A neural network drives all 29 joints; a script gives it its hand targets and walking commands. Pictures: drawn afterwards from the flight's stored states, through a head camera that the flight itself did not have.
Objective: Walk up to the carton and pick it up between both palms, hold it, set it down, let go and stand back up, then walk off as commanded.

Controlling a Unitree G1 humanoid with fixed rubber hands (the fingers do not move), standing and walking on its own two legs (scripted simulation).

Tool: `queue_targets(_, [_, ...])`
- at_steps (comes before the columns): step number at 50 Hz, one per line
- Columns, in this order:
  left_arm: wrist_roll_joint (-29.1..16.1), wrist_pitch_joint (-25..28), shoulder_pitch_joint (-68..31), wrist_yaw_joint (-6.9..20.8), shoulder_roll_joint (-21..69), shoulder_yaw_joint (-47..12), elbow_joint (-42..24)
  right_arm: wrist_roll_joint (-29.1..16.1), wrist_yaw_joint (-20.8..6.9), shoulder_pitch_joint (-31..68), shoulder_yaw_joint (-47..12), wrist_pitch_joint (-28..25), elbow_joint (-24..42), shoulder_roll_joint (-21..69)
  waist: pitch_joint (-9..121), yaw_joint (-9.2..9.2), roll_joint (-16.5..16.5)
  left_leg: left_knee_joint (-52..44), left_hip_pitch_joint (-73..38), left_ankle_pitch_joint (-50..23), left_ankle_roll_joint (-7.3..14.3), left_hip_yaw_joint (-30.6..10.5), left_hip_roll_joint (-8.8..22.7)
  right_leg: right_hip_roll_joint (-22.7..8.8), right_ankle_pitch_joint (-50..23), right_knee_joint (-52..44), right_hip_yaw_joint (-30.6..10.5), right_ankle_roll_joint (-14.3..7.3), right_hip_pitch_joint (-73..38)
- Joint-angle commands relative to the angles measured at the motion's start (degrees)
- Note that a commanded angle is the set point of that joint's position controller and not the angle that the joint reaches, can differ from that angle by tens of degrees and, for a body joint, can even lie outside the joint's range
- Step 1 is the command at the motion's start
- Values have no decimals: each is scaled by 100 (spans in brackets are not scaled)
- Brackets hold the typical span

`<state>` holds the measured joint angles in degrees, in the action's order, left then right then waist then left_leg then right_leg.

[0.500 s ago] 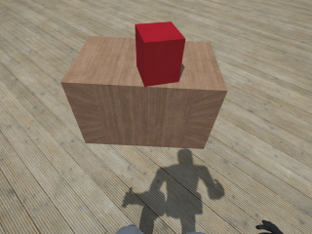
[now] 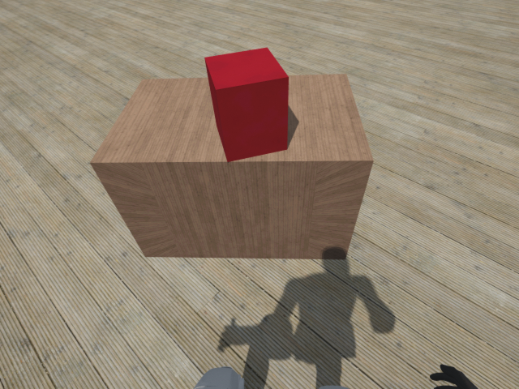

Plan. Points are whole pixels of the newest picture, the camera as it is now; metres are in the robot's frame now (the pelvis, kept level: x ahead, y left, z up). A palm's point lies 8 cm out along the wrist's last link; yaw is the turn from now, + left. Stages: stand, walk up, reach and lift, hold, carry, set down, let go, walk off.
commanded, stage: walk up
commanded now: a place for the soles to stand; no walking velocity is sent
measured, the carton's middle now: (247, 105) +0.91 +0.04 -0.05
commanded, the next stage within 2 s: none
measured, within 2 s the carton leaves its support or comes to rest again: neither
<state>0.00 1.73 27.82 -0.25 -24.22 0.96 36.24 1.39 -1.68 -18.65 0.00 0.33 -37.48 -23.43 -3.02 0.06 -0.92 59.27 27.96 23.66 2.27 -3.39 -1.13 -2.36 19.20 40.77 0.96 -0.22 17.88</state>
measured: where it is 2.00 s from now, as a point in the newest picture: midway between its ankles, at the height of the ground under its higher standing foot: (266, 348)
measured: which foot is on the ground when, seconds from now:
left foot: up 0.00-0.30, down 0.32-0.80, up 0.82-1.00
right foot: down 0.00-0.32, up 0.34-0.76, down 0.78-1.00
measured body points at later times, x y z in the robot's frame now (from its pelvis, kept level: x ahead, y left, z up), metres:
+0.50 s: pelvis +0.13 +0.06 +0.00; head +0.12 +0.09 +0.45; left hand +0.20 +0.37 -0.11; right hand +0.23 -0.24 -0.07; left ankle +0.20 +0.16 -0.72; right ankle +0.11 -0.09 -0.65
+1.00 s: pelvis +0.26 +0.00 +0.01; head +0.26 -0.02 +0.45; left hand +0.29 +0.32 -0.07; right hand +0.37 -0.29 -0.10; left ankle +0.29 +0.15 -0.66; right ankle +0.29 -0.12 -0.72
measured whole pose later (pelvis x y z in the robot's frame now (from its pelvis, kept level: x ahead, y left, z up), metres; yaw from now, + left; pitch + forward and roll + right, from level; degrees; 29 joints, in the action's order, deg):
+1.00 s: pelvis +0.26 +0.00 +0.01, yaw +2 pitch -4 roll +1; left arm 0.0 1.9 27.6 -0.1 -24.0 0.9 35.6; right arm 1.4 -2.0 -19.2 0.0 -0.1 -37.4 -24.2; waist -3.6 0.0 -1.5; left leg 59.0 27.3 25.1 1.2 -2.7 -0.6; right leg -3.3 19.0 38.3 1.4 -0.1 15.4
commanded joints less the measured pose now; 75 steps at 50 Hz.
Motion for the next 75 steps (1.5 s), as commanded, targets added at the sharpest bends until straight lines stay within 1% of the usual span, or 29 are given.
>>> queue_targets(1, [212,276,-7,-128,-1639,666,-747,-22,-160,30,773,-113,757,-1278,-406,188,966,288,1520,-655,-327,-127,233,-1406,2688,-3126,-2345,-916,-860])
queue_targets(9, [189,169,161,-59,-1614,704,-623,-17,-248,700,599,-71,822,-1074,-489,490,1304,-1625,1116,-941,-226,423,388,-1259,1430,-2594,-1191,-984,-1435])
queue_targets(13, [198,42,-415,-42,-1507,608,-723,-69,-149,19,614,-214,601,-1095,412,52,1055,-2880,-1075,-1477,-66,655,264,-1216,728,-1304,-596,-881,-828])
queue_targets(15, [218,65,-157,1,-886,313,-675,-40,6,-942,738,-282,270,-1487,966,-393,-282,-2684,-3112,-712,92,-444,445,-726,680,833,-129,-549,792])
queue_targets(16, [112,54,18,93,-421,190,-782,48,97,-1124,817,-281,340,-1845,830,-395,-1268,-3518,-3134,1631,396,-2645,1556,-131,1348,2256,206,-251,1839])
queue_targets(17, [104,-70,-374,57,-1033,389,-1007,28,137,-1054,837,-225,511,-1990,214,-539,-940,-5109,-2241,3886,658,-4503,2113,290,1609,2916,-284,-149,2530])
queue_targets(18, [69,-161,-673,48,-1386,522,-1053,-68,179,-783,852,-187,508,-1940,-653,-471,-431,-5440,-1522,4227,598,-4445,2163,102,1342,3177,-484,-148,2527])
queue_targets(22, [94,-100,-12,144,-1296,573,-475,-94,218,-410,852,-302,508,-1683,-64,-117,-740,-4720,-1723,1823,342,-2535,1323,-235,287,2526,-520,-101,1802])
queue_targets(34, [131,64,-942,214,-1061,481,-836,-35,189,-538,775,-333,472,-1584,-139,-502,-863,-4095,-2304,697,1195,-1883,1559,-304,233,354,-137,-37,1672])
queue_targets(36, [106,95,-699,183,-979,471,-733,-30,176,-265,768,-297,529,-1627,-81,-277,-842,-3729,-1735,313,1105,-1491,1457,-203,-150,-348,93,-104,774])
queue_targets(38, [93,186,633,79,-1120,601,-212,34,115,350,674,-221,603,-1310,533,558,-72,-2067,-466,235,521,-484,898,111,-639,-1243,104,-180,-1695])
queue_targets(39, [157,214,983,-15,-1505,684,-43,-7,62,388,493,-222,640,-735,744,707,822,-601,316,568,221,153,334,-714,254,-1842,-1010,-303,-2316])
queue_targets(40, [208,179,820,-64,-1865,762,-230,-67,31,415,374,-226,871,-402,385,614,1287,266,1618,942,-69,269,-255,-1840,2258,-2577,-3372,-717,-2246])
queue_targets(41, [264,153,851,-115,-2115,896,-398,-119,68,547,568,-134,957,-977,-204,737,1037,598,2088,1098,1,-343,-103,-2245,3595,-3061,-4334,-1147,-1721])
queue_targets(42, [255,171,565,-132,-1887,835,-511,-122,74,719,677,-122,1012,-1303,-842,690,612,856,2375,677,-19,-593,97,-2323,3889,-3236,-4370,-1287,-1387])
queue_targets(46, [185,234,240,-102,-1543,653,-528,-52,-26,76,718,-235,648,-1199,-21,290,734,178,1277,-150,-176,-65,363,-1406,499,-2466,-2201,-874,-1613])
queue_targets(51, [155,127,237,-80,-1600,669,-580,-35,-99,541,576,-159,831,-942,-448,406,1021,-897,1163,-422,-171,380,595,-1508,122,-2417,-1512,-1256,-1226])
queue_targets(56, [102,49,-364,-36,-1522,523,-646,-32,-28,128,572,-215,536,-952,-54,106,1056,-2358,-920,-1349,-94,786,187,-1103,-957,-1199,-536,-817,-429])
queue_targets(57, [106,55,-559,-39,-1382,463,-710,-57,32,-279,603,-232,299,-1028,59,-135,989,-2644,-1680,-1808,-92,557,195,-1056,-1034,-604,-472,-641,-70])
queue_targets(58, [98,25,-333,-18,-1059,352,-641,-45,112,-511,697,-274,203,-1306,583,-221,213,-3081,-2373,-1765,-10,15,498,-696,-779,420,-174,-425,45])
queue_targets(59, [65,38,-120,-7,-756,234,-686,38,166,-677,776,-273,235,-1702,894,-272,-917,-3259,-2855,-1229,278,-1675,1384,-303,161,1521,125,-178,872])
queue_targets(60, [46,-62,-277,-35,-766,288,-753,-10,206,-670,799,-203,332,-1905,492,-251,-1258,-3986,-2603,37,650,-3196,1920,326,1623,2144,-111,-87,1718])
queue_targets(61, [31,-205,-559,-109,-1280,459,-851,-66,234,-648,804,-142,399,-1844,-36,-427,-698,-4562,-1756,1730,844,-3592,2132,115,1759,2415,-413,-77,1693])
queue_targets(62, [-3,-255,-555,-108,-1372,471,-799,-96,253,-398,792,-123,414,-1826,-472,-308,-637,-4703,-1414,2538,787,-3401,2059,77,1372,2588,-470,-87,1749])
queue_targets(65, [49,-201,-261,-36,-1257,489,-496,-81,271,-19,712,-156,421,-1654,-172,-91,-613,-4199,-1539,1093,915,-2345,1571,-95,1036,2143,-462,-146,1424])
queue_targets(70, [7,-181,-786,-38,-1083,420,-355,-82,268,327,569,-140,484,-1476,-75,-157,-926,-3854,-1048,40,863,-1598,1405,-96,1151,555,-205,14,510])
queue_targets(73, [-31,-57,-649,-99,-1019,334,-141,-186,209,586,491,-61,439,-1342,209,88,-721,-2834,-874,-1806,462,-895,1121,68,-627,-1440,-10,17,-845])
queue_targets(74, [9,-4,-647,-134,-1218,369,-107,-263,177,518,415,-70,384,-1097,589,117,-556,-2393,-756,-1890,171,-640,990,-334,-1042,-1455,-489,-78,-1250])
queue_targets(75, [24,29,-885,-147,-1494,367,-144,-359,141,589,320,-76,434,-879,610,-20,265,-2097,-909,-1455,-131,-244,605,-1038,-866,-1780,-1487,-303,-755])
